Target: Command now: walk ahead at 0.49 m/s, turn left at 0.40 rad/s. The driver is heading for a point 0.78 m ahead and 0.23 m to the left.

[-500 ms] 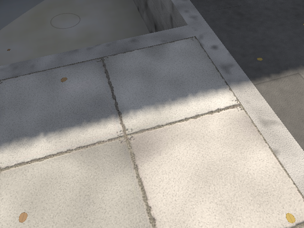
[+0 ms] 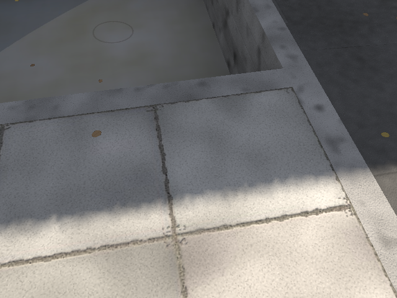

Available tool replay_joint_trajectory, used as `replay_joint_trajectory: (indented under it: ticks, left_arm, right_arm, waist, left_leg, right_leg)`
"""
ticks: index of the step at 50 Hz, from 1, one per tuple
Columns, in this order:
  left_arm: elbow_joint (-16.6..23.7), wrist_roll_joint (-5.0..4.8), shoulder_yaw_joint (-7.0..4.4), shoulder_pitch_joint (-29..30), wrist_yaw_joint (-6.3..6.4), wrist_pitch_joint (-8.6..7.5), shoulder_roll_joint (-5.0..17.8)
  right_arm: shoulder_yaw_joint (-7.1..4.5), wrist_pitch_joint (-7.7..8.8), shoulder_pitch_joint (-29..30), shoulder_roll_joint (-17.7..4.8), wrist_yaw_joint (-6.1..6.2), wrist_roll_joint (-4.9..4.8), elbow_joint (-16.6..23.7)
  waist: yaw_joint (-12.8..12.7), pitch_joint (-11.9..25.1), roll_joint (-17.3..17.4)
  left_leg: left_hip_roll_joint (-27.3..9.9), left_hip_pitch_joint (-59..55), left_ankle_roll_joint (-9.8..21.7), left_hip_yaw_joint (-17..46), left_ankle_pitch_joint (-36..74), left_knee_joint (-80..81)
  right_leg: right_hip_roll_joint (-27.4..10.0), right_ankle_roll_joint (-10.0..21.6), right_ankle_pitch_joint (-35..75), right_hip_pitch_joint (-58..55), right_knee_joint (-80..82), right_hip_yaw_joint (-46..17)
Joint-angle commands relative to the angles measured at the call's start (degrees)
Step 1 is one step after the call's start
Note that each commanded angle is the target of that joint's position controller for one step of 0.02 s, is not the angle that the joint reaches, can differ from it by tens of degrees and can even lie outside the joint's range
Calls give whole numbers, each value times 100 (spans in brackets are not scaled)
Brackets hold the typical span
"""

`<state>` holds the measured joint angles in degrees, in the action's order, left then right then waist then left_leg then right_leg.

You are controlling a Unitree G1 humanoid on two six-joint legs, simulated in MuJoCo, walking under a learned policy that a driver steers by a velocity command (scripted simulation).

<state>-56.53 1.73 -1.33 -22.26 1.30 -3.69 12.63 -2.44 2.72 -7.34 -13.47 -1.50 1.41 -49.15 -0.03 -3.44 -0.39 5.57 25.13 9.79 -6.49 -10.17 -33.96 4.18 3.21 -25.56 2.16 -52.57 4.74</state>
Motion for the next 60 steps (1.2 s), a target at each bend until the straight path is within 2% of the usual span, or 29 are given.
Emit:
replay_joint_trajectory:
  ticks: [1, 2, 4, 8, 13, 18, 20, 22, 23, 24, 25, 26, 27, 28, 29, 31, 34, 41, 45, 47, 49, 50, 51, 52, 53, 54, 55, 57, 60]
  left_arm:
    - [926, -38, -134, 569, -125, -272, 839]
    - [952, -47, -138, 684, -141, -322, 879]
    - [991, 61, -114, 619, -144, -153, 744]
    - [1228, 127, -41, 931, -184, 111, 543]
    - [1682, 64, -9, 2138, -217, 142, 566]
    - [2026, 4, 45, 2873, -243, 59, 623]
    - [2060, -15, 27, 2710, -236, -2, 741]
    - [1786, -38, -79, 1731, -163, -70, 1017]
    - [1592, -8, -158, 927, -93, -147, 1203]
    - [1547, 133, -266, -6, 19, -184, 1617]
    - [1579, 210, -385, 83, 34, -85, 2078]
    - [1608, 115, -362, 408, -4, 4, 1600]
    - [1680, 57, -235, 763, -28, 8, 1057]
    - [1649, 63, -172, 957, -55, -7, 827]
    - [1580, 60, -152, 905, -50, -37, 771]
    - [1418, -2, -155, 721, -70, -135, 763]
    - [1295, -72, -206, 524, -124, -255, 823]
    - [1062, -65, -260, 214, -133, -230, 913]
    - [886, -61, -314, -127, -72, -142, 1103]
    - [814, -42, -342, -207, -30, -56, 1258]
    - [809, -55, -364, -212, -4, 54, 1408]
    - [928, -40, -342, -145, -10, 71, 1362]
    - [1325, -65, -179, -392, -113, 43, 641]
    - [1620, -26, -256, 189, -158, 12, 1003]
    - [1761, -35, -260, 762, -180, -20, 1058]
    - [1738, -70, -195, 754, -181, -85, 935]
    - [1647, -38, -196, 655, -171, -74, 908]
    - [1478, 83, -189, 226, -169, 143, 855]
    - [1432, 44, -177, 156, -193, 295, 672]
  right_arm:
    - [-388, -66, -1225, -1206, 58, -163, -164]
    - [-308, -65, -989, -858, 54, -110, -137]
    - [-211, 8, -851, -610, 115, -114, -171]
    - [-290, 149, -1149, -980, 122, -151, -207]
    - [-321, 87, -1777, -984, 121, -167, -221]
    - [-346, 26, -2122, -1045, 189, -62, -160]
    - [-375, 28, -1940, -1136, 238, -35, -52]
    - [-409, 69, -1516, -1283, 225, -30, 107]
    - [-401, 120, -1381, -1273, 163, -93, 142]
    - [-284, 182, -1424, -859, 113, -176, 331]
    - [-183, 149, -2187, -355, 122, -330, 491]
    - [-227, 44, -2086, -900, 186, -103, 317]
    - [-259, 8, -1621, -984, 142, -35, 322]
    - [-244, -4, -1375, -877, 89, -32, 379]
    - [-244, -51, -1268, -816, 32, 18, 406]
    - [-221, -179, -1282, -705, -72, 61, 451]
    - [-177, -262, -861, -597, -165, 66, 677]
    - [-6, -208, 513, -375, -326, 44, 1212]
    - [14, -210, 979, -433, -353, 96, 1439]
    - [-26, -216, 823, -514, -296, 135, 1438]
    - [-152, -153, -262, -713, -204, 174, 1141]
    - [-295, -120, -1287, -1004, -110, 226, 815]
    - [-459, -133, -1410, -1672, -12, 192, 847]
    - [-516, -201, -1667, -1863, 31, -24, 1018]
    - [-487, -232, -1536, -1695, 95, -52, 863]
    - [-409, -206, -1271, -1364, 131, -102, 805]
    - [-346, -165, -995, -1147, 144, -96, 808]
    - [-227, -62, -604, -864, 144, -126, 882]
    - [-242, 50, -867, -960, 90, -147, 705]
  waist:
    - [407, 722, 307]
    - [218, 339, -176]
    - [-146, 71, -284]
    - [-168, 70, 44]
    - [358, 87, 325]
    - [636, 145, 456]
    - [459, 178, 531]
    - [-31, 537, 555]
    - [-468, 970, 271]
    - [-769, 1841, -312]
    - [-283, 2387, -1713]
    - [-177, 1834, -897]
    - [-173, 994, -242]
    - [-101, 583, -89]
    - [-60, 416, -318]
    - [39, 353, -603]
    - [60, 311, -532]
    - [-171, -22, -467]
    - [-290, -123, -441]
    - [-171, 71, -536]
    - [317, 755, -491]
    - [774, 1348, -129]
    - [459, 1983, 1175]
    - [755, 2440, 1102]
    - [717, 1562, 506]
    - [468, 908, 286]
    - [168, 568, 51]
    - [-233, 472, 72]
    - [-303, 573, 118]
  left_leg:
    - [-2293, -3311, 1467, 4209, -587, 1889]
    - [-2100, -2574, 1231, 3711, -156, 2069]
    - [-1597, -1570, 905, 2887, 855, 2189]
    - [-1156, -1043, 757, 2242, 1525, 2336]
    - [-935, -1729, 292, 2257, 1896, 2138]
    - [-1079, -2564, 262, 2602, 2562, 1637]
    - [-1183, -2583, 142, 2793, 2719, 1393]
    - [-1058, -2213, -102, 2800, 3474, 661]
    - [-738, -1867, -243, 2547, 3361, -367]
    - [-418, -1149, -357, 2140, 1802, -1884]
    - [440, 619, -543, 1444, -2258, -3324]
    - [-153, 1219, -481, 1371, -1943, -3882]
    - [-386, 1209, -509, 1307, -1328, -3815]
    - [-558, 1087, -559, 1230, -985, -3580]
    - [-696, 974, -603, 1182, -874, -3412]
    - [-777, 809, -671, 1082, -755, -3325]
    - [-881, 1242, -733, 1019, -420, -3241]
    - [-934, 1225, -752, 495, 911, -1261]
    - [-787, 944, -477, 90, 425, -417]
    - [-448, 456, -257, -139, -199, -189]
    - [8, -895, 49, -184, -477, 225]
    - [-212, -2384, 290, 356, -501, 498]
    - [-2038, -4237, 886, 3031, -970, 670]
    - [-2661, -4617, 1438, 5251, -388, 1606]
    - [-2416, -4243, 1253, 4136, 218, 1625]
    - [-2201, -3366, 1071, 3430, 889, 1644]
    - [-1842, -2633, 816, 2913, 1454, 1722]
    - [-1539, -1790, 658, 2177, 3202, 1746]
    - [-1338, -1536, 547, 1625, 4636, 1720]
  right_leg:
    - [-396, 4, 501, 3918, -3025, -1043]
    - [-596, 0, 789, 3690, -2585, -942]
    - [-813, -188, 853, 3082, -1943, -893]
    - [-931, -534, 1180, 2967, -799, -578]
    - [-829, -693, 2361, 3455, 721, -467]
    - [-549, -580, 2320, 3556, 1577, -487]
    - [-463, -453, 2109, 3034, 2035, -606]
    - [-208, -247, 1689, 1550, 2420, -565]
    - [-403, -71, 1882, 400, 2776, -695]
    - [-1696, 206, 682, -960, 2900, -1929]
    - [-3128, 907, 398, -2143, 3464, -4544]
    - [-2969, 964, -500, -1536, 3600, -4871]
    - [-2639, 800, -367, -684, 3730, -3838]
    - [-2328, 661, 475, -115, 3861, -2985]
    - [-2099, 540, 1142, 185, 3947, -2368]
    - [-1883, 456, 1999, 465, 4077, -1659]
    - [-1951, 568, 2717, 371, 4265, -1101]
    - [-1724, 426, 3276, 279, 4380, 180]
    - [-1938, 316, 3997, -336, 4073, 491]
    - [-1981, 233, 5696, -646, 3335, 728]
    - [-1950, 166, 6523, -515, 1567, 917]
    - [-1824, -7, 5353, 437, 48, 982]
    - [-1141, -314, 663, 2754, -1883, 929]
    - [-329, -490, -660, 3877, -2992, -140]
    - [-733, -416, -42, 4469, -2937, -587]
    - [-952, -388, 431, 4271, -2411, -562]
    - [-1108, -395, 560, 3830, -1886, -586]
    - [-1156, -506, 503, 3028, -1500, -564]
    - [-992, -564, 863, 2804, -1052, -392]
